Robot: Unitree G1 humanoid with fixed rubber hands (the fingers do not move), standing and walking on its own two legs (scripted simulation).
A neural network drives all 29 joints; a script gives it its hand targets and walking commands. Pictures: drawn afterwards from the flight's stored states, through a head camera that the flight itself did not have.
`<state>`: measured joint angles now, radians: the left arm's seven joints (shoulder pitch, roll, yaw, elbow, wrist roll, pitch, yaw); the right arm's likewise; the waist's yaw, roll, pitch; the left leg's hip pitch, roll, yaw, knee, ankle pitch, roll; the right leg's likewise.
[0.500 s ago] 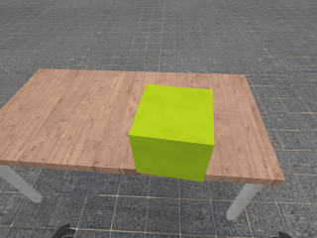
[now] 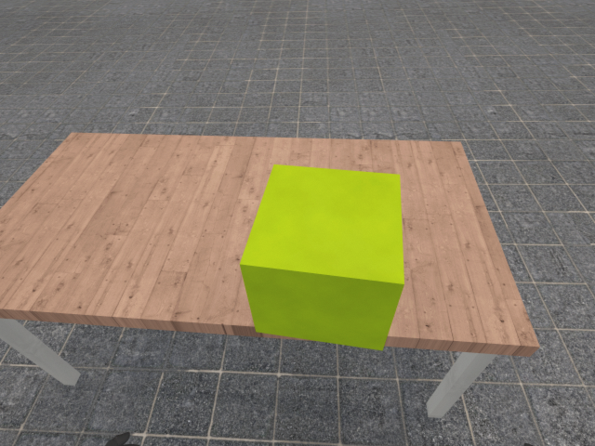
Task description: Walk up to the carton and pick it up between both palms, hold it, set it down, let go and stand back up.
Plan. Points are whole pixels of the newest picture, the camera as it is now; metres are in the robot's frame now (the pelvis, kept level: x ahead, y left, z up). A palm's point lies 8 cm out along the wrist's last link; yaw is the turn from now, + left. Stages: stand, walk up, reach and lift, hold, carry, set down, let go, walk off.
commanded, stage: stand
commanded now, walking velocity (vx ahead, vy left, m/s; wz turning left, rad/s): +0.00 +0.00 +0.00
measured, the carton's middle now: (326, 254) +0.48 -0.01 -0.09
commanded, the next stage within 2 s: none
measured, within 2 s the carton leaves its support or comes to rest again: neither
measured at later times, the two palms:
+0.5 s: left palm out of the picture +0.09 +0.29 -0.10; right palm out of the picture +0.10 -0.31 -0.11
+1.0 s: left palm out of the picture +0.11 +0.29 -0.10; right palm out of the picture +0.10 -0.32 -0.11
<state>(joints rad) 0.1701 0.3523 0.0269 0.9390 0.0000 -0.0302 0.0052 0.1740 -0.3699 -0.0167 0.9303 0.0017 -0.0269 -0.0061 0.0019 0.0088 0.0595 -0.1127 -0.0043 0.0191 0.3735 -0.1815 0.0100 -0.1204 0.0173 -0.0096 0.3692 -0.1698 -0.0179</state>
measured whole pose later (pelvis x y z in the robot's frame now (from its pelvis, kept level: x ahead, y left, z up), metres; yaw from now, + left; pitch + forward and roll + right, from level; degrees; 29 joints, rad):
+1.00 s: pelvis +0.03 -0.01 +0.00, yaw +0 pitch -3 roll +0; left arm 0.16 0.34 0.04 1.00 0.00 -0.03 0.02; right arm 0.16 -0.37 -0.02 1.02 0.00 -0.03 -0.03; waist 0.00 0.02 0.06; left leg -0.08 0.01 0.00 0.32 -0.19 -0.01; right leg -0.08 0.03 -0.02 0.32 -0.19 -0.03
